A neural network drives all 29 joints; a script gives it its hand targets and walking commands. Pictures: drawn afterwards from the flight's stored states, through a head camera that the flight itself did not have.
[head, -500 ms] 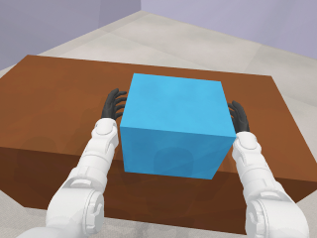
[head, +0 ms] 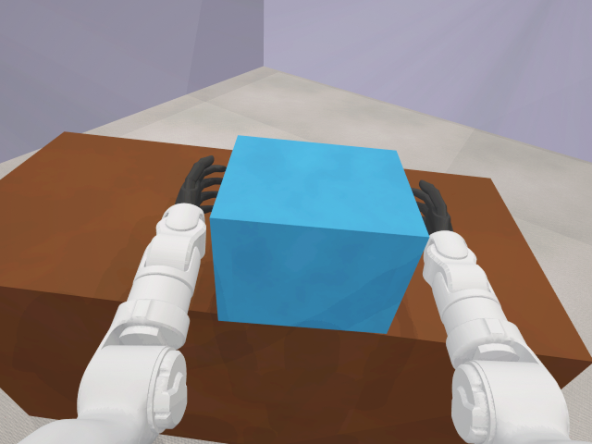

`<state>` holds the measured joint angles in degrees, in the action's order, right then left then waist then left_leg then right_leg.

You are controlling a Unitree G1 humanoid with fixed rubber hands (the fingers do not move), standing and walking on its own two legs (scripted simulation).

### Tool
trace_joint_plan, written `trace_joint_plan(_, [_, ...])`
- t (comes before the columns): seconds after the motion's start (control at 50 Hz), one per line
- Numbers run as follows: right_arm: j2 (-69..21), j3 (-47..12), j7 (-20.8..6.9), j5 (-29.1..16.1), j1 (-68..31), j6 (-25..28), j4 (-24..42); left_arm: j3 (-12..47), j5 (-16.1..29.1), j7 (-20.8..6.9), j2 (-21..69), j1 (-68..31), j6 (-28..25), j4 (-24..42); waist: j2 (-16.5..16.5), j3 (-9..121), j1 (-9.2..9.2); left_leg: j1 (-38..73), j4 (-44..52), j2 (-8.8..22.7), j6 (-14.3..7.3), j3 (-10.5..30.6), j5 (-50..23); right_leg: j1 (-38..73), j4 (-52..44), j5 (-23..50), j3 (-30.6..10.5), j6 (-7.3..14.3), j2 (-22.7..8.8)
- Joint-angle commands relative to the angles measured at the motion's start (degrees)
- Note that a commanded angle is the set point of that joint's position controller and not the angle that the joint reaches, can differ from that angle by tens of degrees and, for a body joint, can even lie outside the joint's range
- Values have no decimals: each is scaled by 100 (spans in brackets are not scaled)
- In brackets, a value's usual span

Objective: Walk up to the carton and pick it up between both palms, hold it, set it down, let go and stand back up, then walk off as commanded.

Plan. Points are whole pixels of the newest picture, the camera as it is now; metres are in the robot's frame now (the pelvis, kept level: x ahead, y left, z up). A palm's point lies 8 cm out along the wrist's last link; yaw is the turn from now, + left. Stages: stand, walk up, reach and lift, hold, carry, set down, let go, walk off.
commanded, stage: reach and lift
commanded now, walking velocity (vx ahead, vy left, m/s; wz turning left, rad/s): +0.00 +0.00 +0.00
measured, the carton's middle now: (310, 232) +0.42 +0.00 +0.09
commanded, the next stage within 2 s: hold in 1.12 s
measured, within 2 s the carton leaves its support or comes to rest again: neither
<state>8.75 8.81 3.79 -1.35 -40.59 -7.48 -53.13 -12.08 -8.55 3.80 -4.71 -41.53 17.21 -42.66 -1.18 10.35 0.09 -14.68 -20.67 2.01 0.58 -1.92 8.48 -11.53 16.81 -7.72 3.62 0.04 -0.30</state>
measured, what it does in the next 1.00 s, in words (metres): stands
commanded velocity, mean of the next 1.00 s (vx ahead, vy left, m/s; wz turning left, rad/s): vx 0.00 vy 0.00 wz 0.00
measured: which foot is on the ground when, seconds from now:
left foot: down 0.00-1.00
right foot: down 0.00-1.00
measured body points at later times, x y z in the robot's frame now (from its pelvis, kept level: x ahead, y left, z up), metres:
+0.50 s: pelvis +0.00 +0.00 +0.00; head -0.08 +0.02 +0.44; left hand +0.38 +0.19 +0.19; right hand +0.39 -0.16 +0.17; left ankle +0.02 +0.12 -0.75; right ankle +0.01 -0.12 -0.75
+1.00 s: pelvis +0.00 +0.00 +0.00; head -0.08 +0.03 +0.44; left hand +0.38 +0.20 +0.20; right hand +0.39 -0.16 +0.18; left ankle +0.02 +0.12 -0.75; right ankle +0.01 -0.12 -0.75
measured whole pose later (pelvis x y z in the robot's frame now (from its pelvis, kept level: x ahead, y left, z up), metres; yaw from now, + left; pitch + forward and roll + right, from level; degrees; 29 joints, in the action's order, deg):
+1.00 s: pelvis +0.00 +0.00 +0.00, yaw +0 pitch -2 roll -1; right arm 7.0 8.5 4.7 -4.3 -42.2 -15.7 -48.0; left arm -15.5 -14.1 -0.5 -4.7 -41.6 32.2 -29.8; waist -3.1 9.5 0.1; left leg -10.1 -20.1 2.0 0.4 -1.9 8.5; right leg -6.8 15.8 -7.5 3.6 0.0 -0.3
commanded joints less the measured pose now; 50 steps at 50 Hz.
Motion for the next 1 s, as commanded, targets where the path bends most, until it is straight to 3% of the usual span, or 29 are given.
trace_joint_plan(0.0, [-3747,-1549,-446,-686,-4912,258,2429,1589,406,-1201,3737,-3302,48,1238,-169,1300,-483,887,477,-518,-89,11,-735,1556,-238,1554,-218,-209,184])
trace_joint_plan(0.02, [-3821,-1665,-426,-761,-5093,232,2629,1504,382,-1242,3752,-3295,101,1390,-277,1434,-414,993,446,-523,-118,-23,-950,1665,-227,1704,-211,-235,205])
trace_joint_plan(0.04, [-3739,-1427,-435,-649,-4954,201,2345,1609,434,-1250,3725,-3740,45,1392,-107,1503,-588,1097,434,-530,-43,0,-731,1516,-244,1415,-236,-206,206])
trace_joint_plan(0.08, [-4012,-1794,-420,-852,-5045,246,2815,1895,586,-1197,3791,-3745,29,2021,-30,2078,-509,1103,310,-588,-48,2,-1171,1871,-118,1983,-268,-217,185])
trace_joint_plan(0.12, [-3835,-1598,-343,-774,-5101,111,2471,1529,341,-1273,3689,-3368,258,1506,-125,1443,-421,958,429,-561,-110,-20,-838,1732,-251,1491,-267,-223,171])
trace_joint_plan(0.14, [-3902,-1534,-356,-741,-5149,128,2398,1468,326,-1285,3617,-3519,243,1560,-72,1420,-429,943,471,-573,-121,-62,-700,1715,-276,1377,-283,-206,145])
trace_joint_plan(0.16, [-3871,-1714,-300,-934,-4868,111,2648,1620,385,-1273,3759,-3159,365,1919,-48,1696,-507,1203,335,-548,-102,-5,-1250,1911,-181,1935,-244,-241,208])
trace_joint_plan(0.2, [-3669,-1694,-345,-952,-5009,57,2643,1445,238,-1271,3650,-3166,452,1858,44,1480,-426,1301,378,-513,-82,40,-1160,1729,-228,1584,-193,-213,230])
trace_joint_plan(0.22, [-3634,-1808,-319,-992,-4831,-7,2678,1524,296,-1292,3585,-2947,554,1816,-132,1284,-472,1275,356,-548,-94,11,-1263,1753,-234,1842,-168,-234,266])
trace_joint_plan(0.24, [-3569,-1694,-322,-952,-4950,-5,2726,1484,283,-1308,3647,-3007,608,1742,-19,1275,-462,1249,371,-539,-94,-9,-1184,1709,-280,1606,-169,-226,243])
trace_joint_plan(0.3, [-3774,-1963,-268,-1161,-4888,-119,3004,1561,364,-1339,3657,-3026,653,2280,-132,1616,-419,1362,288,-564,-91,46,-1511,1974,-185,2063,-225,-258,258])
trace_joint_plan(0.38, [-3520,-1687,-253,-938,-4789,-265,2644,1241,107,-1468,3532,-2881,927,1817,-198,876,-514,1281,469,-543,-145,12,-868,1731,-339,1227,-115,-255,238])
trace_joint_plan(0.4, [-3616,-1698,-265,-1025,-4906,-232,2962,1435,253,-1456,3566,-3159,897,2237,-103,1168,-523,1282,425,-546,-150,28,-1012,1754,-316,1350,-137,-256,209])
trace_joint_plan(0.44, [-3712,-1778,-299,-987,-5207,-263,3017,1511,387,-1450,3517,-3581,892,2207,-179,1150,-455,1136,468,-528,-192,13,-680,1639,-311,1005,-147,-242,205])
trace_joint_plan(0.46, [-3753,-1786,-287,-994,-4844,-305,2846,1449,345,-1465,3529,-3296,925,2253,-174,1066,-488,1187,440,-565,-181,12,-1016,1786,-270,1463,-148,-253,209])
trace_joint_plan(0.5, [-3631,-1462,-332,-871,-5080,-315,2509,1310,127,-1489,3510,-3438,1007,1992,66,740,-529,1203,565,-525,-146,7,-544,1433,-385,642,-104,-215,199])
trace_joint_plan(0.52, [-3548,-1474,-331,-838,-5029,-282,2644,1452,207,-1473,3580,-3320,1035,2009,26,851,-611,1177,539,-520,-137,20,-608,1496,-367,763,-46,-185,235])
trace_joint_plan(0.54, [-3565,-1519,-360,-830,-5129,-302,2607,1338,226,-1498,3542,-3366,1035,1894,-31,770,-473,1170,560,-474,-189,-1,-555,1439,-374,595,-60,-183,216])
trace_joint_plan(0.56, [-3631,-1487,-407,-788,-5153,-297,2534,1412,262,-1482,3521,-3734,982,2047,-44,850,-521,1206,564,-469,-146,3,-416,1370,-369,427,-10,-177,232])
trace_joint_plan(0.58, [-3578,-1537,-391,-805,-4932,-344,2580,1323,211,-1489,3416,-3333,1060,1971,-61,721,-471,1174,550,-512,-220,-33,-525,1451,-388,643,-63,-206,188])
trace_joint_plan(0.62, [-3621,-1468,-375,-926,-5066,-280,2776,1640,373,-1464,3627,-3598,1042,2409,191,1115,-703,1373,420,-505,-108,30,-879,1516,-306,979,-52,-201,219])
trace_joint_plan(0.64, [-3500,-1432,-394,-811,-5099,-319,2677,1431,298,-1494,3480,-3529,1090,2017,20,943,-575,1281,477,-473,-155,14,-682,1461,-367,723,-34,-174,226])
trace_joint_plan(0.68, [-3651,-1609,-392,-914,-5042,-333,2729,1354,251,-1462,3548,-3415,1085,2094,-24,869,-455,1205,485,-500,-183,7,-807,1547,-340,844,-50,-204,228])
trace_joint_plan(0.72, [-3646,-1560,-408,-961,-4983,-345,2735,1471,292,-1471,3458,-3544,1094,2354,9,1014,-559,1348,474,-503,-157,33,-825,1529,-332,941,-45,-219,232])
trace_joint_plan(0.74, [-3614,-1669,-403,-944,-5083,-386,2888,1382,291,-1471,3418,-3355,1165,2082,-113,926,-423,1283,498,-515,-223,7,-707,1486,-352,834,-73,-244,192])
trace_joint_plan(0.82, [-3800,-1787,-361,-1076,-5391,-309,3224,1802,535,-1388,3721,-3797,1094,2712,122,1538,-502,1465,357,-491,-120,23,-1189,1645,-265,1229,-55,-202,248])
trace_joint_plan(0.86, [-3534,-1647,-324,-1043,-5022,-446,2890,1531,383,-1466,3542,-3403,1254,2403,58,1130,-610,1467,373,-504,-119,31,-1245,1710,-317,1341,-58,-227,212])
trace_joint_plan(0.92, [-3616,-1730,-327,-1104,-5128,-493,2993,1393,275,-1526,3444,-3380,1337,2439,35,986,-479,1334,429,-522,-173,28,-1034,1791,-278,1398,-104,-250,176])
trace_joint_plan(0.98, [-3477,-1418,-317,-818,-5329,-504,2807,1281,261,-1597,3272,-3660,1364,2030,-126,749,-608,1081,580,-505,-241,-11,-294,1571,-384,613,-81,-227,146])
